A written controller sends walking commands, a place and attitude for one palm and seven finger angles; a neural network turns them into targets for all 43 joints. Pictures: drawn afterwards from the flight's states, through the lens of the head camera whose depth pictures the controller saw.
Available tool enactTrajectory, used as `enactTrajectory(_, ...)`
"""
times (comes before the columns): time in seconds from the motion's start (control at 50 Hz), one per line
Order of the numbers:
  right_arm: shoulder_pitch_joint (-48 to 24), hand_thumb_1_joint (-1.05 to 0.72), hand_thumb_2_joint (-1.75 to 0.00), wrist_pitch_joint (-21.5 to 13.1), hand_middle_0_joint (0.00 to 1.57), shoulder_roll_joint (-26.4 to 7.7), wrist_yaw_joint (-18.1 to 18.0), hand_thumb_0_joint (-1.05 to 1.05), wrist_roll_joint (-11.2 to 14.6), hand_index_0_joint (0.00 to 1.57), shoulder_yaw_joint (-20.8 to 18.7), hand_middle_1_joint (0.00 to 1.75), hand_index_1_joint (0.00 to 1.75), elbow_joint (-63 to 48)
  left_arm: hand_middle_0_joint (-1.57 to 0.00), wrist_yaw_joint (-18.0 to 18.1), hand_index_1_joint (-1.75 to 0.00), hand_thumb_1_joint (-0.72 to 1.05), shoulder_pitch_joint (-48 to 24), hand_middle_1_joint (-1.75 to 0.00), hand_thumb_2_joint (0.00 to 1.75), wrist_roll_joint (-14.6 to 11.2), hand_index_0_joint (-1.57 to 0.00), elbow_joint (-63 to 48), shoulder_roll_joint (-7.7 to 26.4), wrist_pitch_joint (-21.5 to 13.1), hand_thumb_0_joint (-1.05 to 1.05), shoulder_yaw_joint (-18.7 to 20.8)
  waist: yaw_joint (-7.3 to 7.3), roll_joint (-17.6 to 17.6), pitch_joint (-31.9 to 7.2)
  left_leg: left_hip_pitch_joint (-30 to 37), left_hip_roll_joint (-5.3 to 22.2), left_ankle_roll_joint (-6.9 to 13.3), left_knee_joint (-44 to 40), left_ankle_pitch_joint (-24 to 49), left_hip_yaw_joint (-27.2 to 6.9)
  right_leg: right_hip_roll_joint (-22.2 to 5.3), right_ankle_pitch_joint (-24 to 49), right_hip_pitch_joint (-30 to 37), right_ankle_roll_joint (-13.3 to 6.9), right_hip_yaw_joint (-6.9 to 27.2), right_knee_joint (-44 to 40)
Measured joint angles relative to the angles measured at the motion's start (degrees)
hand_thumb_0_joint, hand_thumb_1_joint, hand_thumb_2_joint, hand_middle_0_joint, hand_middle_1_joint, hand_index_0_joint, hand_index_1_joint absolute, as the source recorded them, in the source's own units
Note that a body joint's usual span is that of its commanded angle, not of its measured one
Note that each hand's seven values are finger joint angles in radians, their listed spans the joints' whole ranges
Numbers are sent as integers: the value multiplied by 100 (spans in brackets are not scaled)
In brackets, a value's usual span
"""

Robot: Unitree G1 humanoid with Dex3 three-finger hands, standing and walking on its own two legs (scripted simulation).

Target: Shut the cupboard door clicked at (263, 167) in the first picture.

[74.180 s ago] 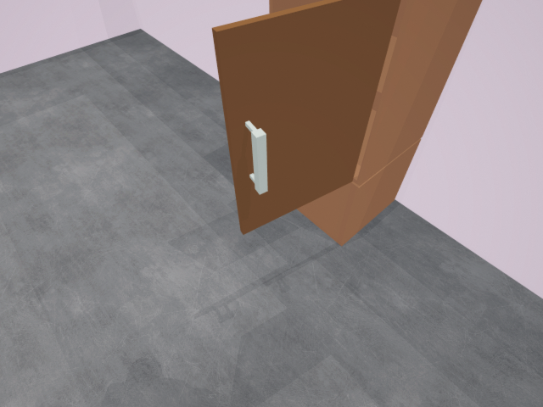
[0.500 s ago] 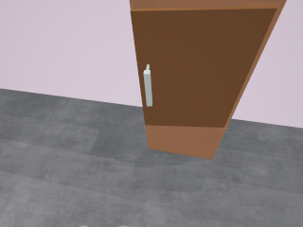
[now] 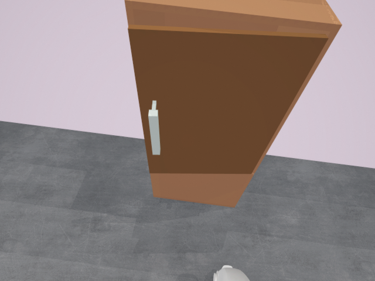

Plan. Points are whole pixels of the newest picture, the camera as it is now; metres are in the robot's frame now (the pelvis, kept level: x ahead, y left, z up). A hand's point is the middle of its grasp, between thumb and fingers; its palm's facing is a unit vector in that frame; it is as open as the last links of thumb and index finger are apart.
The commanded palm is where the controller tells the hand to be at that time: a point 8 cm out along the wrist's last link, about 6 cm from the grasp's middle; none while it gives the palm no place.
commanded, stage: come to a stop and stand still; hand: left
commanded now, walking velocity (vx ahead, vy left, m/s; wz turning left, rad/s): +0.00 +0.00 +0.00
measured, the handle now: (155, 129) +0.52 +0.12 -0.04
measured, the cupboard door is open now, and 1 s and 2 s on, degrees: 8 8 8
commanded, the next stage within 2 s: look again from close up in 1.48 s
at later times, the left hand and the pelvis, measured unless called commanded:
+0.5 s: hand out of the picture +0.13 +0.15 -0.16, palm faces +0.07 -0.96 -0.26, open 7.3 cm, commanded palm none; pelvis +0.04 -0.05 +0.00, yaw +1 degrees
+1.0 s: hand out of the picture -0.01 +0.20 -0.18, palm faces +0.04 -0.98 -0.21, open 7.4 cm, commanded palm none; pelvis +0.00 +0.02 +0.00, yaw +0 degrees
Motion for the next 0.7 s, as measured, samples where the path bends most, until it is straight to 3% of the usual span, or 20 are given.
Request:
enactTrajectory(0.08, 84, -91, -90, 80, 20, -35, 33, 1, 8, 21, -79, 30, 30, 116, -20, 16, -30, 91, -180, -29, 90, -2, -20, -30, -27, -47, 1, -47, -123, 98, 112, 178, 156, -224, 183, -298, 73, -19, 199, 300, -16, -203, -1204)
enactTrajectory(0.12, 155, -91, -90, 137, 20, -57, 40, 1, 48, 21, -103, 30, 30, 168, -20, 44, -30, 91, -219, -29, 90, -6, -20, -67, -33, -147, 1, -85, -153, 105, 134, 167, 215, -353, 563, -601, 71, 25, 737, 682, -44, -271, -1920)
enactTrajectory(0.16, 62, -91, -90, 239, 20, -142, 45, 1, 130, 21, -138, 30, 30, 253, -20, 140, -30, 91, -326, -29, 90, -2, -20, -27, -141, -294, 1, -132, -119, 240, 188, -167, 251, -215, 1423, -1129, -216, 108, 201, 724, -132, -306, -1811)
enactTrajectory(0.22, -214, -91, -90, 387, 20, -257, 2, 1, 218, 20, -184, 30, 30, 242, -20, 246, -30, 91, -502, -29, 90, -15, -20, 11, -366, -349, 1, -273, -145, 409, 320, -766, -91, -67, 2738, -1688, -735, 118, 125, 858, -205, -378, -1858)
enactTrajectory(0.3, -589, -91, -90, 478, 20, -289, 18, 1, 222, 20, -204, 30, 30, 139, -20, 355, -30, 90, -618, -29, 90, -33, -20, -45, -534, -302, 1, -329, -31, 323, 346, -1454, -535, -109, 3836, -1470, -832, 27, 316, 1098, -254, -376, -2296)
enactTrajectory(0.38, -956, -91, -90, 587, 20, -345, 89, 1, 168, 20, -259, 30, 30, -58, -20, 430, -30, 91, -621, -30, 90, -45, -21, -111, -536, -290, 0, -284, 97, 287, 288, -1922, -748, -206, 4217, -991, -921, -14, 524, 1221, -242, -413, -2637)
enactTrajectory(0.5, -1303, -92, -90, 603, 20, -395, 163, 0, 132, 20, -297, 30, 30, -328, -20, 467, -30, 91, -421, -30, 90, 26, -21, -121, -348, -200, 0, -202, 226, 209, 142, -1892, -698, -224, 3639, -768, -1004, -120, 653, 1224, -158, -476, -2728)
enactTrajectory(0.58, -1340, -92, -90, 502, 19, -330, 193, 0, 153, 20, -250, 30, 30, -421, -20, 426, -30, 90, -221, -30, 90, 82, -20, -109, -140, -139, 1, -130, 331, 27, 54, -1307, -613, -124, 2355, -794, -928, -214, 695, 1114, -45, -433, -2617)
enactTrajectory(0.62, -1266, -91, -90, 414, 20, -297, 201, 0, 162, 20, -199, 30, 30, -455, -20, 408, -30, 90, -92, -30, 90, 62, -20, -73, -42, -89, 1, -104, 343, -43, -18, -827, -586, -69, 1350, -373, -871, -241, 652, 988, 52, -401, -2418)
enactTrajectory(0.64, -1185, -91, -90, 361, 20, -312, 206, 0, 157, 20, -181, 30, 30, -479, -20, 400, -30, 90, -16, -30, 90, 37, -20, -54, -21, -49, 1, -99, 319, 13, -94, -628, -531, 34, 903, -378, -922, -201, 534, 874, 83, -426, -2230)
enactTrajectory(0.7, -1027, -91, -90, 385, 20, -106, 149, 0, 85, 20, -82, 30, 30, -380, -20, 398, -30, 90, 62, -30, 90, -17, -20, 92, 124, 130, 1, -48, 298, -210, -73, -630, -656, 252, 923, -281, -882, -66, -570, 696, 47, -32, -1522)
